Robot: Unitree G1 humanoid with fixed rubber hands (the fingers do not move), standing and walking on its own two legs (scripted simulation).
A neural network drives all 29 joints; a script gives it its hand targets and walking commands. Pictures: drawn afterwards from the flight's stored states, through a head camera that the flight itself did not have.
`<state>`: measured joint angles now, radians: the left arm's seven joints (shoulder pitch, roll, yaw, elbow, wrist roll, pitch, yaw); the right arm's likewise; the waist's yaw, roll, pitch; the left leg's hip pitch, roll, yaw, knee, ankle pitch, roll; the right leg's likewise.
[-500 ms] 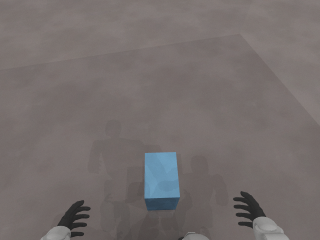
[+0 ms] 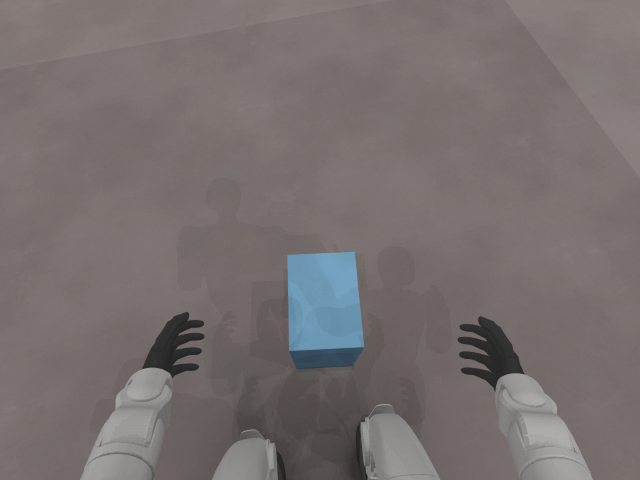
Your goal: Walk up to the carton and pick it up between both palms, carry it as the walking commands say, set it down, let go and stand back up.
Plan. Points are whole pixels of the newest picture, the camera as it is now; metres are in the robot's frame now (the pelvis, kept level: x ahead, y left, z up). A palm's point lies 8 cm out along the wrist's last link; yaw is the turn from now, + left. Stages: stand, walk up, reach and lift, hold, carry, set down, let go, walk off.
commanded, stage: reach and lift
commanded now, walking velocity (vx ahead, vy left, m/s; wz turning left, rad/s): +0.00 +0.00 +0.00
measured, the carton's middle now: (323, 315) +0.45 -0.04 -0.56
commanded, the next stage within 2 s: none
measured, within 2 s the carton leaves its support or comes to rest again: neither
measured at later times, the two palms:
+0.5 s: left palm (204, 286) +0.40 +0.15 -0.13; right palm (450, 278) +0.38 -0.23 -0.13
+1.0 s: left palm (227, 246) +0.48 +0.13 -0.17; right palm (420, 231) +0.48 -0.21 -0.17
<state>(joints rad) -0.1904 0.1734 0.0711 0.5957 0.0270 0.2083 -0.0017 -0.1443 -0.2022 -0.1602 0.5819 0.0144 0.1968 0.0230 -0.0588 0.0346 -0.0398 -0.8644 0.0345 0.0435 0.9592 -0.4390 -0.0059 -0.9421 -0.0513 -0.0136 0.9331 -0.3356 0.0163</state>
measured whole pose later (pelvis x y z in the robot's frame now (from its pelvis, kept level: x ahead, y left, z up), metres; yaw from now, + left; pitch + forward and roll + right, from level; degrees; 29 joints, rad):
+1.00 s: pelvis -0.03 -0.01 -0.05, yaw +3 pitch +48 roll +1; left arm -1.11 0.08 0.35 0.76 0.16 0.12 0.09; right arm -1.14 -0.18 -0.45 0.85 -0.13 0.09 0.01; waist -0.05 0.01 -0.04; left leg -1.52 0.02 0.00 1.00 -0.32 -0.03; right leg -1.57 -0.06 -0.03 0.96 -0.23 -0.01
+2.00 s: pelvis -0.09 -0.02 -0.29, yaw +4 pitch +43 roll +2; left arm -1.47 0.28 0.11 1.07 -0.13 0.10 0.15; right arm -1.50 -0.34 -0.20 1.15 0.14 0.06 -0.11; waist -0.05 0.02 0.27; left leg -2.18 -0.01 -0.04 2.03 -0.59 -0.06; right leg -2.26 -0.04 0.02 1.97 -0.46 0.00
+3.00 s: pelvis -0.09 -0.01 -0.32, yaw +4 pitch +36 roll +1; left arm -1.56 0.17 0.25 1.07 0.05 0.14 0.14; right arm -1.57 -0.28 -0.29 1.10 -0.02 0.13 -0.09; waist -0.07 0.03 0.42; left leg -2.16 -0.04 -0.03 2.16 -0.62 -0.05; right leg -2.24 -0.04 0.05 2.10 -0.49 0.03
